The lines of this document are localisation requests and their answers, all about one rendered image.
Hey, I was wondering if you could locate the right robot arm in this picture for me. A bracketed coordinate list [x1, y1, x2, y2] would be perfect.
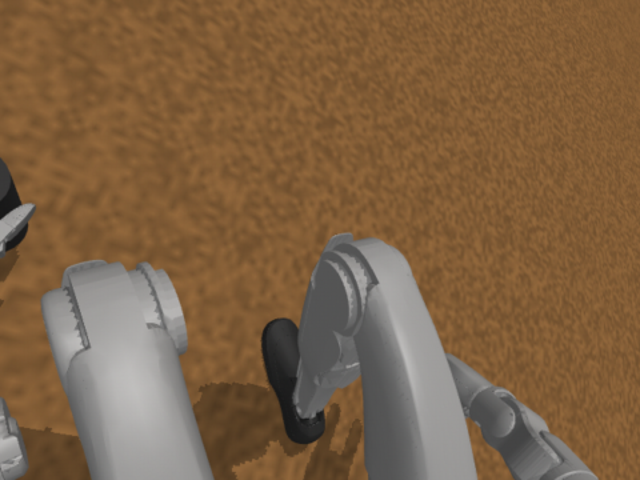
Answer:
[469, 386, 599, 480]

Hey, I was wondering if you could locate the right robot hand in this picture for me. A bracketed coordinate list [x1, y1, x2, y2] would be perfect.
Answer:
[445, 353, 494, 419]

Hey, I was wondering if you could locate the left robot hand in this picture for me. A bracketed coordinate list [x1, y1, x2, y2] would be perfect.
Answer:
[0, 203, 36, 258]

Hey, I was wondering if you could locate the bottle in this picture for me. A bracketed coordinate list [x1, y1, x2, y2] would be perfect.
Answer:
[0, 158, 28, 252]

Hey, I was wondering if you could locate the left robot arm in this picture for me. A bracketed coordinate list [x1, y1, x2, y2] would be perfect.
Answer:
[0, 397, 29, 480]

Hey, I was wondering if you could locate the right robot foot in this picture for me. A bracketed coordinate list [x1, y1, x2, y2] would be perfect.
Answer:
[262, 318, 325, 444]

